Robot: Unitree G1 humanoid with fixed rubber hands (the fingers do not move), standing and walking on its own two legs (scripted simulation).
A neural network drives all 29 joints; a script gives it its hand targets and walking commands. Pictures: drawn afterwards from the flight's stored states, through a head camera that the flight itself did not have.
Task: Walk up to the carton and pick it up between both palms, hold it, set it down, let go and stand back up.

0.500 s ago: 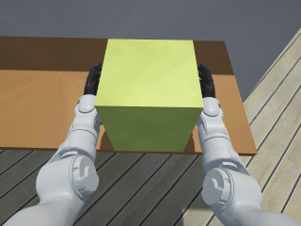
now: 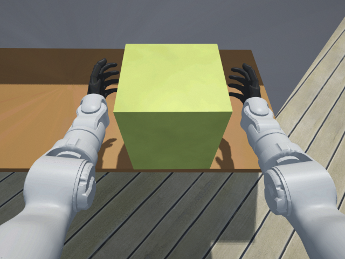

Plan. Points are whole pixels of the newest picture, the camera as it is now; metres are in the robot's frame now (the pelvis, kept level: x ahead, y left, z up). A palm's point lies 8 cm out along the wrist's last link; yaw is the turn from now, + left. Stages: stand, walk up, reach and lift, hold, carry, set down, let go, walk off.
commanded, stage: set down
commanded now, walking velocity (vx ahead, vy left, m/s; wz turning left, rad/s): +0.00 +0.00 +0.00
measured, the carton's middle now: (171, 112) +0.47 +0.02 +0.05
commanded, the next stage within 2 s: none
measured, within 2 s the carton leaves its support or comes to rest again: neither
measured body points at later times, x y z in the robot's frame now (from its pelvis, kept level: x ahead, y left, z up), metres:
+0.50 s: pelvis -0.02 -0.01 +0.00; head +0.05 +0.00 +0.44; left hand +0.49 +0.20 +0.23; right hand +0.49 -0.19 +0.21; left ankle +0.00 +0.09 -0.74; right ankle -0.01 -0.12 -0.74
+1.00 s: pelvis -0.01 +0.00 +0.01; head +0.02 +0.01 +0.46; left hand +0.44 +0.23 +0.15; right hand +0.44 -0.18 +0.14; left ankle +0.00 +0.09 -0.74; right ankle -0.01 -0.12 -0.74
